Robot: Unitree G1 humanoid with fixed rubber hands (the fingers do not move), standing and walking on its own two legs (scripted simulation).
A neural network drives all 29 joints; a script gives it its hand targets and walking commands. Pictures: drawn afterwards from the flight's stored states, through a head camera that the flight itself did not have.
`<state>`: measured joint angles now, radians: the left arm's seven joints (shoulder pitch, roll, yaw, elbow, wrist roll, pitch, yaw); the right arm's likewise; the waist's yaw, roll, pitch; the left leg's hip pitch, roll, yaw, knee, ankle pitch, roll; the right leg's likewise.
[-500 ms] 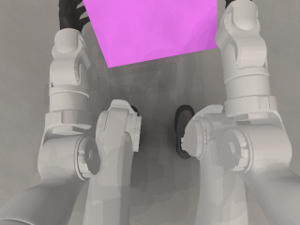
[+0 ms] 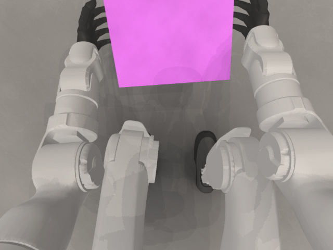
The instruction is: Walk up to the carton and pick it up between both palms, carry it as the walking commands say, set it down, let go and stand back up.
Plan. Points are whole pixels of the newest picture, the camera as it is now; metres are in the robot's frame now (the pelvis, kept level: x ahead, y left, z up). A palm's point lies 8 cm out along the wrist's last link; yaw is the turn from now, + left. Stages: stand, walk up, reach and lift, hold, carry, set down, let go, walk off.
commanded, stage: set down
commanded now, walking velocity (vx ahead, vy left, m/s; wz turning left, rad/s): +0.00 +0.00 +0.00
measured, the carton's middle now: (171, 38) +0.51 +0.03 -0.26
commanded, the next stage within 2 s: none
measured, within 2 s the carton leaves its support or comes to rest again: rests again in 1.90 s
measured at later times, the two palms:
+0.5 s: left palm (91, 37) +0.49 +0.19 -0.19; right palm (255, 21) +0.53 -0.13 -0.17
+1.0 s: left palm (95, 32) +0.50 +0.19 -0.20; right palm (257, 23) +0.53 -0.14 -0.19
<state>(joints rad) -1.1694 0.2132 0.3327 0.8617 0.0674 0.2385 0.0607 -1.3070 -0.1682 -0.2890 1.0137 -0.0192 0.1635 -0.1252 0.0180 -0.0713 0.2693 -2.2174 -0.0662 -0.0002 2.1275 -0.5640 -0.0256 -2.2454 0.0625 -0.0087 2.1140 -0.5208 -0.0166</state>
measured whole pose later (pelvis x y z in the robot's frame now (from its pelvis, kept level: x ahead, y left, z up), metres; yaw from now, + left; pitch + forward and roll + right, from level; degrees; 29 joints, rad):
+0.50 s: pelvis +0.00 +0.00 -0.02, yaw +0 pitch +37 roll +1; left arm -1.19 0.23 0.29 0.89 0.06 0.19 0.05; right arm -1.34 -0.20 -0.25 1.07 0.03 0.12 -0.15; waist 0.02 -0.07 0.26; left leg -2.25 -0.07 0.00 2.18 -0.58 -0.03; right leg -2.29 0.06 -0.01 2.17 -0.54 -0.02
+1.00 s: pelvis +0.01 -0.01 -0.02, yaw +0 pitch +39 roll +2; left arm -1.23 0.25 0.29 0.94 0.06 0.15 0.02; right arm -1.35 -0.22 -0.25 1.09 0.04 0.11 -0.12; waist 0.03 -0.07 0.27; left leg -2.26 -0.06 0.00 2.19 -0.60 -0.03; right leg -2.31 0.08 -0.01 2.18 -0.54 -0.02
